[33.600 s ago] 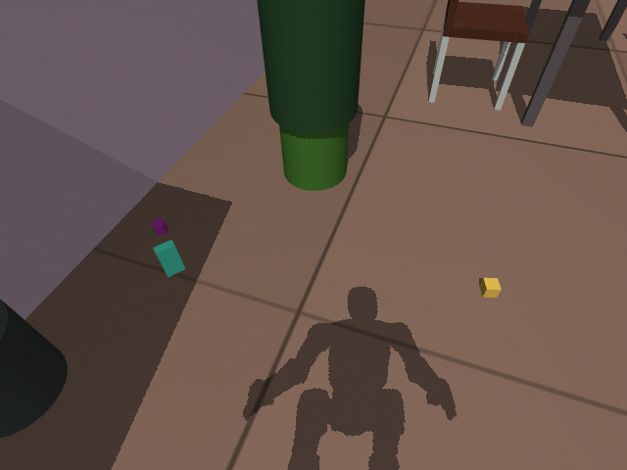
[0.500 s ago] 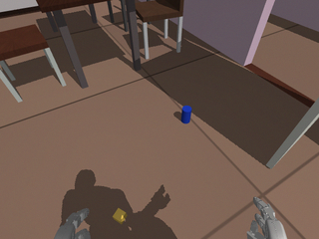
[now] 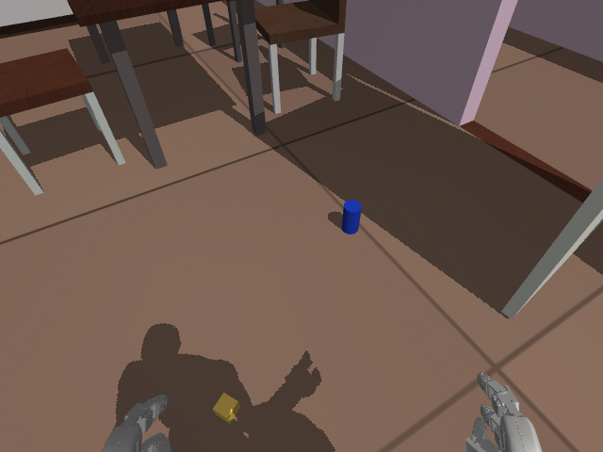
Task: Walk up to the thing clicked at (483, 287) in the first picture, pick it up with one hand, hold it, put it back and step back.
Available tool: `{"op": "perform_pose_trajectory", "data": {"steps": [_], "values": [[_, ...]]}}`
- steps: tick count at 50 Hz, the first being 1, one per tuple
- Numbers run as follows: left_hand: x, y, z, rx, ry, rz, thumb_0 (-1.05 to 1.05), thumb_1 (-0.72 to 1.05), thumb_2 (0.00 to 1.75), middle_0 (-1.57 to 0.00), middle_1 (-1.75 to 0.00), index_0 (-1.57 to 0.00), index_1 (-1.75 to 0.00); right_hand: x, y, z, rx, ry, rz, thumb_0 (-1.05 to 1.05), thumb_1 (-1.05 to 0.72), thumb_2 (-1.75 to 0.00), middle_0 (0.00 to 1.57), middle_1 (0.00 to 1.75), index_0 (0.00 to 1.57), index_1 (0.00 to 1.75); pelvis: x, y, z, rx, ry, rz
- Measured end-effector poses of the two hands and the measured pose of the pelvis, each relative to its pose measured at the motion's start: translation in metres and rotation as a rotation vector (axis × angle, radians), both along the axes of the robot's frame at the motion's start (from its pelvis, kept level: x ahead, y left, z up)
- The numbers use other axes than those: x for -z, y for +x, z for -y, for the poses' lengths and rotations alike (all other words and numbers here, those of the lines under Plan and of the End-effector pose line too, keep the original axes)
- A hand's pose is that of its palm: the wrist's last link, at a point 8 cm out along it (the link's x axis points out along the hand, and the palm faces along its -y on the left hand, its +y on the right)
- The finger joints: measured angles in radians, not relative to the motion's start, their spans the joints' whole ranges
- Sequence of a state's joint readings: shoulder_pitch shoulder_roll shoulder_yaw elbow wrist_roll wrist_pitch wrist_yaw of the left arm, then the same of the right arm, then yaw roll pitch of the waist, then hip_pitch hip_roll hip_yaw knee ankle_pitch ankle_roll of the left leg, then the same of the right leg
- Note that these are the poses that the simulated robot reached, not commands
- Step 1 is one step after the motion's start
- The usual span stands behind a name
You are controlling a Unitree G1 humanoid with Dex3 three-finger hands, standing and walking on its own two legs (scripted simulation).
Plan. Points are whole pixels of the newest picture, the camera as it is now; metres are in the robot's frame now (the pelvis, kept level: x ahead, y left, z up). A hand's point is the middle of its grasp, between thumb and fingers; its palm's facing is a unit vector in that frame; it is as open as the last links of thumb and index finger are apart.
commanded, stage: home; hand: left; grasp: from above
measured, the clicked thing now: (226, 408) +0.42 +0.25 -0.69
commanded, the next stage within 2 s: stand in 0.14 s
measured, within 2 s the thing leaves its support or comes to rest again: neither
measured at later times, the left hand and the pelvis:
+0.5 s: hand out of the picture +0.11 +0.24 -0.10, palm faces +0.03 -0.94 -0.34, open 7.4 cm; pelvis -0.01 +0.00 +0.03, yaw +0 degrees
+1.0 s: hand out of the picture +0.02 +0.25 -0.10, palm faces +0.03 -0.94 -0.34, open 7.4 cm; pelvis -0.02 +0.01 +0.06, yaw +0 degrees
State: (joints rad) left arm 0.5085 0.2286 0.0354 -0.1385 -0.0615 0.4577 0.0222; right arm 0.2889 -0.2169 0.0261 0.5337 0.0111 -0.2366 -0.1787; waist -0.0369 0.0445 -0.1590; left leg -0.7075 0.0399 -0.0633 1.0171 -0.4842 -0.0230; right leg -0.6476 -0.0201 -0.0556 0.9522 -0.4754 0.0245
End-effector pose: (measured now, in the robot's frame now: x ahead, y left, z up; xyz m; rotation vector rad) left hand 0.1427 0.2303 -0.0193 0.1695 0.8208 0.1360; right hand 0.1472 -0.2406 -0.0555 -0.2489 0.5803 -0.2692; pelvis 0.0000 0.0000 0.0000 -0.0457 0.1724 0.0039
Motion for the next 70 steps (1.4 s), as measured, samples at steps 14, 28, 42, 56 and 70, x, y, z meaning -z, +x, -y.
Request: {"op": "perform_pose_trajectory", "data": {"steps": [14, 28, 42, 56, 70], "values": [[0.007, 0.001, -0.001, 0.032, 0.049, 0.040, 0.01, 0.91, 0.90, -0.20, -0.29, -0.21, -0.30, 0.008, -0.005, 0.004, -0.057, -0.032, -0.082, 0.01, -0.90, -0.90, 0.20, 0.30, 0.20, 0.30, -0.002, -0.007, 0.002, -0.002, 0.011, 0.052], [0.053, -0.066, -0.057, -0.053, 0.127, -0.253, 0.01, 0.91, 0.90, -0.20, -0.30, -0.21, -0.30, 0.014, -0.061, 0.035, -0.037, -0.008, -0.512, 0.01, -0.90, -0.90, 0.20, 0.30, 0.20, 0.30, -0.036, -0.008, -0.005, 0.001, 0.041, 0.189], [0.049, -0.128, -0.062, -0.108, 0.107, -0.443, 0.01, 0.91, 0.90, -0.20, -0.30, -0.21, -0.30, 0.010, -0.091, 0.021, 0.008, 0.056, -0.616, 0.01, -0.91, -0.90, 0.20, 0.30, 0.20, 0.30, -0.059, -0.013, -0.011, 0.000, 0.041, 0.254], [0.040, -0.137, -0.066, -0.112, 0.128, -0.477, 0.01, 0.91, 0.90, -0.20, -0.30, -0.21, -0.30, 0.011, -0.108, 0.032, 0.027, 0.066, -0.667, 0.01, -0.91, -0.90, 0.20, 0.30, 0.20, 0.30, -0.064, -0.017, -0.006, -0.001, 0.047, 0.249], [0.036, -0.115, -0.053, -0.104, 0.125, -0.462, 0.01, 0.91, 0.90, -0.20, -0.30, -0.21, -0.30, 0.009, -0.100, 0.048, 0.029, 0.059, -0.674, 0.01, -0.91, -0.90, 0.20, 0.30, 0.20, 0.30, -0.067, -0.009, 0.004, 0.002, 0.046, 0.247]]}}
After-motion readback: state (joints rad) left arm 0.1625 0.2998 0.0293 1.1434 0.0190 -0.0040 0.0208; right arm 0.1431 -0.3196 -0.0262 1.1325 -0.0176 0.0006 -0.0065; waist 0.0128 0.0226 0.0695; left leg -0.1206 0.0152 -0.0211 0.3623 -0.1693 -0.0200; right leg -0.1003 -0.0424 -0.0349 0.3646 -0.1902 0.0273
